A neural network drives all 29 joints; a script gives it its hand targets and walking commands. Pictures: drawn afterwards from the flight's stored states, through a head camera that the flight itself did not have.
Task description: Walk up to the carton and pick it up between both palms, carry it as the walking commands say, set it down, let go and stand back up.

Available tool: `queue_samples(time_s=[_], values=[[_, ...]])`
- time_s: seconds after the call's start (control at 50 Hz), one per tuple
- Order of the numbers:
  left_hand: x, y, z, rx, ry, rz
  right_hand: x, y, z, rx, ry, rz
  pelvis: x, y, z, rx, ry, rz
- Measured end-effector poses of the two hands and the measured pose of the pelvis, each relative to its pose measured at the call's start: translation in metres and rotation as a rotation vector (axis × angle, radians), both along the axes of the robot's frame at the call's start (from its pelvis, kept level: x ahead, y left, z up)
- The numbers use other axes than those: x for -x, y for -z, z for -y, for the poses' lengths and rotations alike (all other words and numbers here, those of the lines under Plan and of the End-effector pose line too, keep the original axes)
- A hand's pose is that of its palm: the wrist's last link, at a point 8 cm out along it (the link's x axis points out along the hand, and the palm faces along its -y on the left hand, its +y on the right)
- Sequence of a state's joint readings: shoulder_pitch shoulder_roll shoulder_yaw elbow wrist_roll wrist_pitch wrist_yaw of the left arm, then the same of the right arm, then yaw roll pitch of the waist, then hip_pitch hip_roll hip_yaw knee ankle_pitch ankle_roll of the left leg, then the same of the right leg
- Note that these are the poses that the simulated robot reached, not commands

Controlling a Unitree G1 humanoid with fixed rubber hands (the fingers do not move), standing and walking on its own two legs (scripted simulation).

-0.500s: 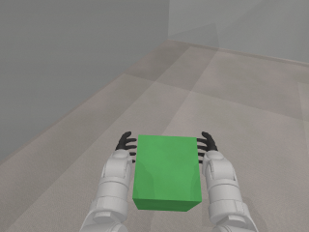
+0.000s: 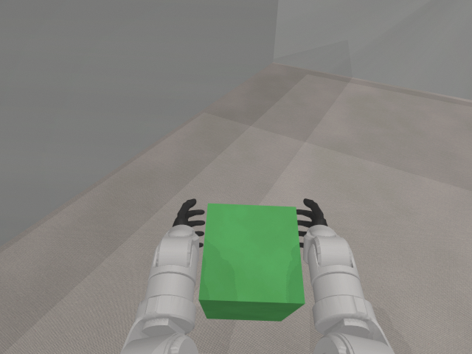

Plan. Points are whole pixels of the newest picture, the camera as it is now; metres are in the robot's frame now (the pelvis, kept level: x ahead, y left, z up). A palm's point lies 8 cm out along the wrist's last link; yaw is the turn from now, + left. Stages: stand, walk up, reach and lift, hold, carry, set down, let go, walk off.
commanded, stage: reach and lift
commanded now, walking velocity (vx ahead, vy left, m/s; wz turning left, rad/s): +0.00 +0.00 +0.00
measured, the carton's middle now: (247, 267) +0.31 +0.00 -0.03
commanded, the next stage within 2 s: hold in 0.78 s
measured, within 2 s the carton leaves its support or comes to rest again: neither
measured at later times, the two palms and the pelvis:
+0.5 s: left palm (180, 240) +0.31 +0.13 +0.06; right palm (317, 238) +0.31 -0.12 +0.06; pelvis +0.00 +0.00 +0.00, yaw +0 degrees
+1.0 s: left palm (180, 246) +0.30 +0.12 +0.06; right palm (320, 240) +0.30 -0.13 +0.06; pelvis +0.00 -0.01 +0.00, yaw +0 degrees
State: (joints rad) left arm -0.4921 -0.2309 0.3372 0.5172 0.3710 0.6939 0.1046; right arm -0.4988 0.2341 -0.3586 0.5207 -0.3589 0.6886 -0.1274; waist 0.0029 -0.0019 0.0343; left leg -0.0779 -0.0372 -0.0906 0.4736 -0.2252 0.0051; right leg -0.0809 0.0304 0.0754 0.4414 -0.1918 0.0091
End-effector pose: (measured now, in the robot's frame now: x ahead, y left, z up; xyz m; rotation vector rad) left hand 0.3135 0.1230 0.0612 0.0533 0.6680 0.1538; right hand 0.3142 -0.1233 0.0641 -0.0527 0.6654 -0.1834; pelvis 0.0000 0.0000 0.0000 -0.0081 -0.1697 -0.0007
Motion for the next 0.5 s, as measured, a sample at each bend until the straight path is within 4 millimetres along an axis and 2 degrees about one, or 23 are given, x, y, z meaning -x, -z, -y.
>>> queue_samples(time_s=[0.5], values=[[0.0051, 0.0059, -0.0031, -0.005, 0.01, -0.013, 0.0009, 0.0037, -0.0004, 0.003, -0.048, -0.007, -0.005, -0.0013, 0.0033, -0.001, -0.003, -0.014]])
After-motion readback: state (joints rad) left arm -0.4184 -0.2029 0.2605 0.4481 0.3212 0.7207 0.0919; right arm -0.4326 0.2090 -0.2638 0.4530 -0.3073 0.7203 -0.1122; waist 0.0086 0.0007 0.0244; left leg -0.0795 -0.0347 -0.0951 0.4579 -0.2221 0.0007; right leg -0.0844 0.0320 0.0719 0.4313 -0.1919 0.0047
